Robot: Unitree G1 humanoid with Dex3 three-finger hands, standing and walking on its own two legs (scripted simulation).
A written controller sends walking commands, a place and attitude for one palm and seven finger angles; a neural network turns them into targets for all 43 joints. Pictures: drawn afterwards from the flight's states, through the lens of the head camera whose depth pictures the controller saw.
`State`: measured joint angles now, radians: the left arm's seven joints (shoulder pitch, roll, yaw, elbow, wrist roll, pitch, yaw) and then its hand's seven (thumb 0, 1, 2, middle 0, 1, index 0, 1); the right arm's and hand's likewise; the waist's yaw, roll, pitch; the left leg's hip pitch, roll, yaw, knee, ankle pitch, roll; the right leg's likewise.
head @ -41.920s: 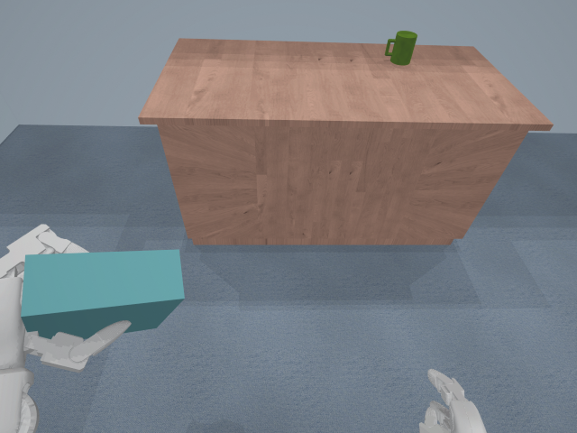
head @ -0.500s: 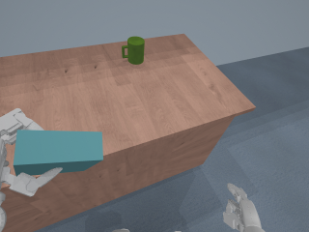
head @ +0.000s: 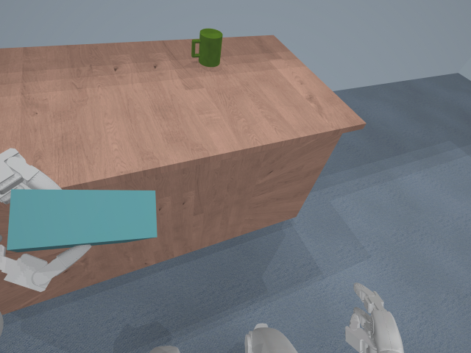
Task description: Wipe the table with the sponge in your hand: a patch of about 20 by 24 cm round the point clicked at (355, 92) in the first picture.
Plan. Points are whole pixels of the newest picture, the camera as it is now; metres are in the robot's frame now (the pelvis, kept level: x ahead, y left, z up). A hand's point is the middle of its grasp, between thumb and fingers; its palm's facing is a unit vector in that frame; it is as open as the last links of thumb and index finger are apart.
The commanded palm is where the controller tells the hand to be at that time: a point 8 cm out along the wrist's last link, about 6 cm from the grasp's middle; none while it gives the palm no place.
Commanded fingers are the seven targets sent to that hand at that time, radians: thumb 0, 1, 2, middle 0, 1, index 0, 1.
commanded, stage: stop stepping back and stand still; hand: left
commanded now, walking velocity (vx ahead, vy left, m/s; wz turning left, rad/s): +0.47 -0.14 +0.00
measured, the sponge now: (103, 221) +0.24 +0.19 +0.16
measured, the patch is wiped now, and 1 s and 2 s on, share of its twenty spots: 1.00 1.00 1.00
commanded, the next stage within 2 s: stand and wait in 1.28 s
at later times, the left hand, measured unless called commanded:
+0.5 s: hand out of the picture +0.04 +0.22 +0.18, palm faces +0.37 -0.87 -0.33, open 9.4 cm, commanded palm -0.02 +0.27 +0.21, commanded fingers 0.00 0.10 1.30 -1.20 -1.60 -1.20 -1.60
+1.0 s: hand out of the picture -0.04 +0.19 +0.19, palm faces +0.35 -0.87 -0.35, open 9.4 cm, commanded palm -0.08 +0.25 +0.21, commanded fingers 0.00 0.10 1.30 -1.20 -1.60 -1.20 -1.60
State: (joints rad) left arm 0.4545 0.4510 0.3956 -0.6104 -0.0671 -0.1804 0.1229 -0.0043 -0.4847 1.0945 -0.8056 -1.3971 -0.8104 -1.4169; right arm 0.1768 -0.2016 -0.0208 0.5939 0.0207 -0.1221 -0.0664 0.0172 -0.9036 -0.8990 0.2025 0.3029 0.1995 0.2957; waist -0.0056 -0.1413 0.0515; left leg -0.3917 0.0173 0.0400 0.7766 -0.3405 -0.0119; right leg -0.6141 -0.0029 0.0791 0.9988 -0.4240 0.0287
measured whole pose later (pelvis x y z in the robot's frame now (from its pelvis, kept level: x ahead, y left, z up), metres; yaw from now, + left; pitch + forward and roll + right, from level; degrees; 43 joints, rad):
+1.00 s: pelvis -0.23 -0.04 +0.02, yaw +3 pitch -1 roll -1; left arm 0.54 0.36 0.31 -0.57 -0.06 -0.16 0.09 0.00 -0.49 1.10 -0.81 -1.40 -0.81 -1.42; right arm 0.26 -0.23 -0.02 0.66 0.03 -0.09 -0.05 0.02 -0.90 -0.90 0.20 0.30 0.20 0.30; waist -0.02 -0.03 -0.01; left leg -0.43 0.05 0.02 0.89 -0.35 0.05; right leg -0.33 -0.02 -0.07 0.61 -0.27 -0.02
